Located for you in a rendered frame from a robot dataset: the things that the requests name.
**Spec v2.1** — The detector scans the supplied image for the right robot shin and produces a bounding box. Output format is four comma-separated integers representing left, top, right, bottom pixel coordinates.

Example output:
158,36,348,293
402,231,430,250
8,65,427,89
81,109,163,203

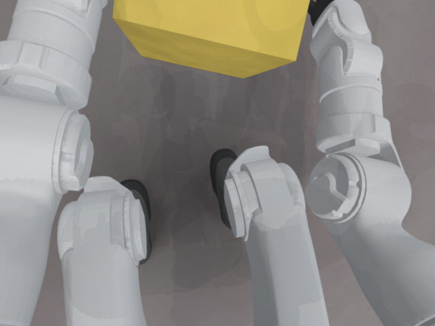
225,146,305,209

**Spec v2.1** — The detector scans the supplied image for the robot left upper arm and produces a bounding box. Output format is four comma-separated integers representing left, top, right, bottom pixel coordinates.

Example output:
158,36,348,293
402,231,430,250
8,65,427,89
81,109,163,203
0,94,94,326

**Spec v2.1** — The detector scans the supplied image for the robot right forearm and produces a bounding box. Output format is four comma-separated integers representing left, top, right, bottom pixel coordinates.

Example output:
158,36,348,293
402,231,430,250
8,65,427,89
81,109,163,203
309,0,405,173

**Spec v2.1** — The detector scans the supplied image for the robot left forearm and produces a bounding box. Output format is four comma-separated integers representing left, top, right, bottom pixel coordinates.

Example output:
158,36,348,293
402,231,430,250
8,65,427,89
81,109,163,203
0,0,108,110

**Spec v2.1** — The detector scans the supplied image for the carton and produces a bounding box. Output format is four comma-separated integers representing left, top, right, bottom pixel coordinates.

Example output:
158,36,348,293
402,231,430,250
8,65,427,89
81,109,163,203
113,0,310,79

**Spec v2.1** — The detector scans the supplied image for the right robot thigh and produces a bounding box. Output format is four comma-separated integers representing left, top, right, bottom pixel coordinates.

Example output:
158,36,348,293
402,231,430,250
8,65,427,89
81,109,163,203
224,158,330,326

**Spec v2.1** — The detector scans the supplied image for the right robot hand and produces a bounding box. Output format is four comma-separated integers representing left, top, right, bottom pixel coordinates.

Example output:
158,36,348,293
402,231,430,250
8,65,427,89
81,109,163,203
308,0,334,26

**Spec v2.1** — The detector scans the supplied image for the robot right upper arm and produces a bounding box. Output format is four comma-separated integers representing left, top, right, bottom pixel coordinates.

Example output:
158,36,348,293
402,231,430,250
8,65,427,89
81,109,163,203
304,152,435,326

